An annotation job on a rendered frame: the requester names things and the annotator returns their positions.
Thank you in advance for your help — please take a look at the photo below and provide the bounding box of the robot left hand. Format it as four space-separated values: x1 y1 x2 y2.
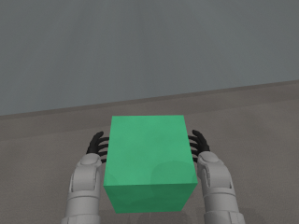
86 131 109 163

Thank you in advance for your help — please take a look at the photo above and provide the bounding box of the carton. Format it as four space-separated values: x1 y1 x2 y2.
103 115 198 214

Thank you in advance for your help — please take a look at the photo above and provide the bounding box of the robot right forearm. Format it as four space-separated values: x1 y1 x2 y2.
197 151 246 224

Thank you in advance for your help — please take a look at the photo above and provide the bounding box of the robot right hand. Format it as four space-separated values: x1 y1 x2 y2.
188 130 210 163

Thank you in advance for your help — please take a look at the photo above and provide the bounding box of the robot left forearm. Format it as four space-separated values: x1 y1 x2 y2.
60 153 103 224

